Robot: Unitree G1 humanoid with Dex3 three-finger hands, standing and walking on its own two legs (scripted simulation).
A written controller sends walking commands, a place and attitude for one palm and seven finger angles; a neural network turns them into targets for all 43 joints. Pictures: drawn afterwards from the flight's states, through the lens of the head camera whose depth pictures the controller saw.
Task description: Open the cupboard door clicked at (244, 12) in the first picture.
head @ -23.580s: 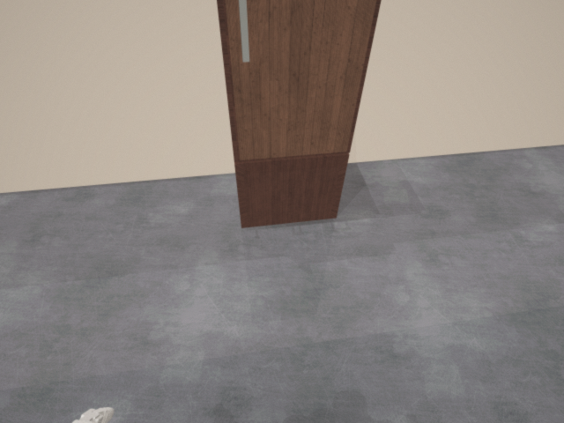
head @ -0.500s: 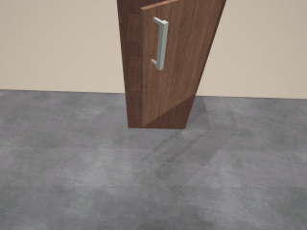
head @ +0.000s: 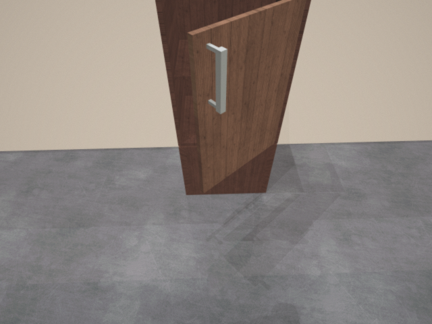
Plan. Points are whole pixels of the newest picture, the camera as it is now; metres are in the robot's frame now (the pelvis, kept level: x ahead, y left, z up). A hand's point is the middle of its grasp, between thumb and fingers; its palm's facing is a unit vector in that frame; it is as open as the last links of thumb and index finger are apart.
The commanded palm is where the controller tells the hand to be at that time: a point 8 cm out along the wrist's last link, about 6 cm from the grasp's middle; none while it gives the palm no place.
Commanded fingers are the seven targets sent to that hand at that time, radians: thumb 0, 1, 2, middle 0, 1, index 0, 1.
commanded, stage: let the arm hang, fingers relaxed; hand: left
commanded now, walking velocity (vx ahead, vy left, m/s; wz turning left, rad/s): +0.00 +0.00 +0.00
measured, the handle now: (216, 80) +0.64 +0.04 +0.13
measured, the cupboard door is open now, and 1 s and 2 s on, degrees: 40 40 40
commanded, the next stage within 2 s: look to check the result in 0.14 s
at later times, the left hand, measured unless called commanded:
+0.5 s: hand out of the picture +0.13 +0.21 -0.15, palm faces -0.01 -0.95 -0.32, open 7.4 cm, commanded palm none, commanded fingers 0.00 0.90 0.90 -0.20 -0.30 -0.20 -0.30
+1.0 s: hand out of the picture +0.13 +0.19 -0.16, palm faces -0.02 -0.95 -0.30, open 7.4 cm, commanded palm none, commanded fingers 0.00 0.90 0.90 -0.20 -0.30 -0.20 -0.30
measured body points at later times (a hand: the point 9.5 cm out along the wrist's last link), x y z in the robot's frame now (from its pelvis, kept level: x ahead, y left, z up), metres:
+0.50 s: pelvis +0.05 -0.02 +0.01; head +0.08 -0.03 +0.45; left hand +0.13 +0.26 -0.13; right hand +0.12 -0.30 -0.14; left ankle +0.03 +0.11 -0.74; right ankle +0.04 -0.12 -0.74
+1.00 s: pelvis +0.06 -0.03 +0.00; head +0.08 -0.03 +0.45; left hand +0.13 +0.24 -0.14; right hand +0.12 -0.30 -0.14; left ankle +0.03 +0.11 -0.74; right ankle +0.04 -0.12 -0.74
